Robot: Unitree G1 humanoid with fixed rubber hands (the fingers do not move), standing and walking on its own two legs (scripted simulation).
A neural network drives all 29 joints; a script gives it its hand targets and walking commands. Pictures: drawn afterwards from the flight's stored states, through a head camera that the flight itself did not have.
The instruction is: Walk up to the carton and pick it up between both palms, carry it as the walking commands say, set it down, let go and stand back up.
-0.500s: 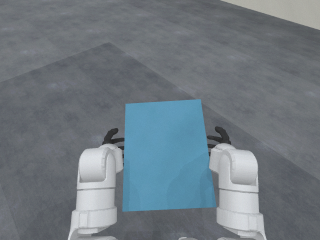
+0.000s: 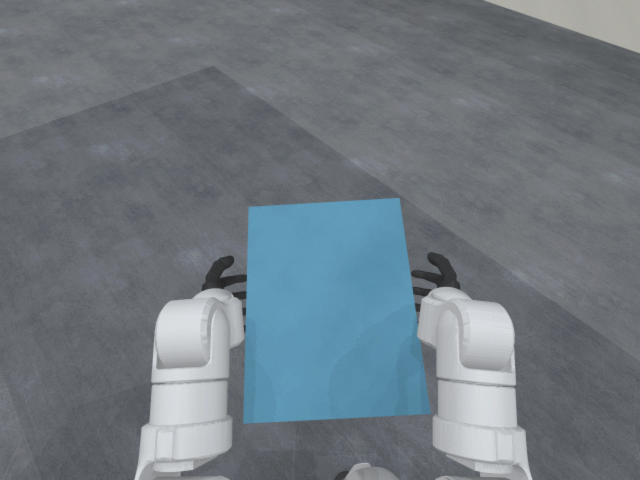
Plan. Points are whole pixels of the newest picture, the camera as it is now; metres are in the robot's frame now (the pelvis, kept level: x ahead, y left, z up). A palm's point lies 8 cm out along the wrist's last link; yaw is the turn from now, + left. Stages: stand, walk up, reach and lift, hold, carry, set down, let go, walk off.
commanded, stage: carry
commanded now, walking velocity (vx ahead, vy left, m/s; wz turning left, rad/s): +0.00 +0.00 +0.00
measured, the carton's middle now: (330, 323) +0.34 -0.02 -0.05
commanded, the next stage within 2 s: hold in 1.26 s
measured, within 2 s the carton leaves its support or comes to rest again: neither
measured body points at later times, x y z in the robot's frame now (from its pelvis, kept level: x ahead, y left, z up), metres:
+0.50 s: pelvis +0.00 +0.00 +0.00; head +0.00 +0.00 +0.45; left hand +0.31 +0.12 +0.07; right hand +0.30 -0.15 +0.08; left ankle +0.04 +0.10 -0.72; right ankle +0.12 -0.10 -0.72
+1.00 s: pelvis +0.02 +0.01 +0.00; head +0.02 +0.01 +0.45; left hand +0.33 +0.13 +0.06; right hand +0.32 -0.15 +0.05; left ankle +0.04 +0.10 -0.72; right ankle +0.12 -0.10 -0.72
